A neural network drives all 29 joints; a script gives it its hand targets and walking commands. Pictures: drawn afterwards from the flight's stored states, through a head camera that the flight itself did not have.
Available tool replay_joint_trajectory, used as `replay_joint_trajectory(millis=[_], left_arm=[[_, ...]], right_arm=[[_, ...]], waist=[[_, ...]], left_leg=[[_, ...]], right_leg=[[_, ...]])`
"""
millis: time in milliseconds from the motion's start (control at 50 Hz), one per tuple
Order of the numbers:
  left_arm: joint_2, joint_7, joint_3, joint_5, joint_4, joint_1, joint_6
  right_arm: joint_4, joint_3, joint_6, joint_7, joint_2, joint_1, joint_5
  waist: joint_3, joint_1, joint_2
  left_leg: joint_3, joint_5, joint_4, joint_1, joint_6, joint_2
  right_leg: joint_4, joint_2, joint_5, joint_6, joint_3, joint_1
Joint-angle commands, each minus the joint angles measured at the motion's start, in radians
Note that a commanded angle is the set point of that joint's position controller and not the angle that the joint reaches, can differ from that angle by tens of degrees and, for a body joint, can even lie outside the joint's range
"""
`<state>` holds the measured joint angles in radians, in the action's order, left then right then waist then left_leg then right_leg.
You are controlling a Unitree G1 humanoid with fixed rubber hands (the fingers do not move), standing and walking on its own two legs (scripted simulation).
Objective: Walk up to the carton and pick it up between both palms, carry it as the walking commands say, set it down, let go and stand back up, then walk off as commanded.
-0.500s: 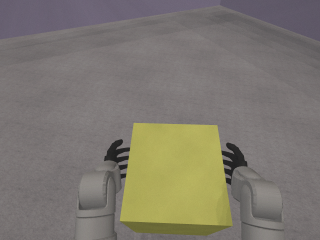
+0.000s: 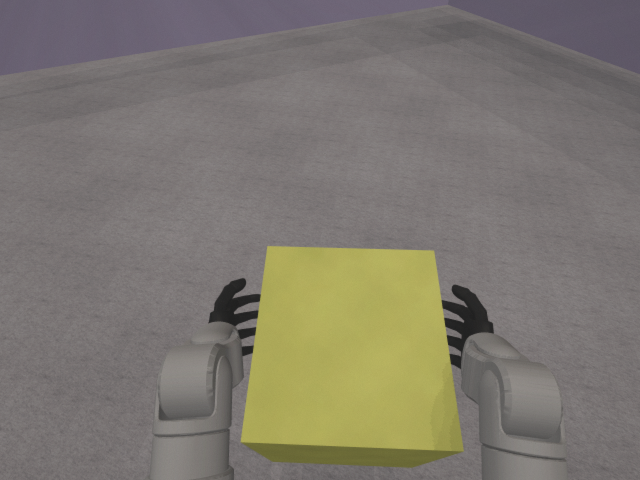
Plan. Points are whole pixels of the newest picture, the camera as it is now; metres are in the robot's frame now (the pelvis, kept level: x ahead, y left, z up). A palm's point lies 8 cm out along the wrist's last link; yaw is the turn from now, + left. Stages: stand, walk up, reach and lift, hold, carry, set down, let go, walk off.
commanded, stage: carry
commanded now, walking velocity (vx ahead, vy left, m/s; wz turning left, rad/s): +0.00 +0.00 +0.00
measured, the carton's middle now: (345, 366) +0.29 +0.00 +0.00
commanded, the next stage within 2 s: none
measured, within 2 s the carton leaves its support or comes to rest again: neither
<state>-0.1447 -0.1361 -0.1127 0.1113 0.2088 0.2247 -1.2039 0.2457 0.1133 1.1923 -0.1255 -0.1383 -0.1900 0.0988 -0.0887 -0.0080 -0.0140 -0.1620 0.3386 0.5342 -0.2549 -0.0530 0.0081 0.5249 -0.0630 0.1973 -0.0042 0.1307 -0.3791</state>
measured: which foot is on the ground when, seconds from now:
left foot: down 0.00-1.00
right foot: down 0.00-1.00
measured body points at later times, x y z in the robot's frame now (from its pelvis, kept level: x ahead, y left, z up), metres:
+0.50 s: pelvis -0.01 -0.01 +0.00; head -0.02 +0.00 +0.45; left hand +0.28 +0.14 +0.07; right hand +0.27 -0.16 +0.07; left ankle -0.03 +0.08 -0.73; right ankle +0.04 -0.12 -0.73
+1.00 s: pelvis -0.01 -0.01 +0.00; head -0.02 +0.00 +0.45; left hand +0.28 +0.13 +0.06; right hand +0.28 -0.16 +0.06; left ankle -0.03 +0.08 -0.73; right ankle +0.04 -0.12 -0.73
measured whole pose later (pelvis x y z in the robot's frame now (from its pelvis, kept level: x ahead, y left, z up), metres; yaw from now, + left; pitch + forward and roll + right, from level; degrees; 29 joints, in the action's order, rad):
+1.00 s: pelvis -0.01 -0.01 +0.00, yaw +0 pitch +3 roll +0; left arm -0.15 -0.12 -0.13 0.14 0.06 0.23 -1.06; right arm 0.10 0.12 1.05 -0.11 -0.14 -0.19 0.13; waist -0.11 0.00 -0.02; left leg -0.17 0.32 0.53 -0.26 -0.04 0.02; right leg 0.51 -0.05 0.18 -0.02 0.13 -0.39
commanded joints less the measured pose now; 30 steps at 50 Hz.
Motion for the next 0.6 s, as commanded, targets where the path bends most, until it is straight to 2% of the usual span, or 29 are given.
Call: replay_joint_trajectory(millis=[0, 200, 320, 500, 580], left_arm=[[-0.992, 0.285, 0.676, -0.403, 0.125, 0.502, 0.035], [-0.979, 0.286, 0.653, -0.383, 0.081, 0.505, 0.046], [-0.974, 0.285, 0.639, -0.373, 0.071, 0.518, 0.06], [-0.967, 0.28, 0.625, -0.36, 0.064, 0.514, 0.091], [-0.953, 0.278, 0.602, -0.338, 0.027, 0.504, 0.109]], right_arm=[[0.123, -0.687, -0.023, 0.279, -0.977, -0.532, -0.406], [0.084, -0.678, -0.033, 0.281, -0.966, -0.545, -0.394], [0.074, -0.668, -0.047, 0.28, -0.965, -0.56, -0.387], [0.062, -0.655, -0.08, 0.275, -0.961, -0.552, -0.372], [0.026, -0.63, -0.097, 0.273, -0.948, -0.542, -0.349]], waist=[[-0.342, 0.005, 0.021], [-0.291, 0.003, 0.004], [-0.285, 0.004, 0.001], [-0.317, 0.004, 0.004], [-0.321, 0.004, 0.005]], left_leg=[[0.128, -0.415, -0.063, 0.094, 0.019, 0.162], [0.129, -0.244, -0.096, 0.047, 0.018, 0.153], [0.131, -0.188, -0.111, 0.043, 0.019, 0.15], [0.128, -0.22, -0.101, 0.057, 0.018, 0.148], [0.126, -0.231, -0.096, 0.063, 0.018, 0.149]], right_leg=[[-0.005, -0.091, -0.258, -0.03, -0.102, 0.19], [-0.052, -0.099, -0.181, -0.03, -0.116, 0.174], [-0.072, -0.099, -0.149, -0.032, -0.121, 0.171], [-0.067, -0.098, -0.191, -0.035, -0.122, 0.185], [-0.063, -0.098, -0.198, -0.036, -0.123, 0.18]])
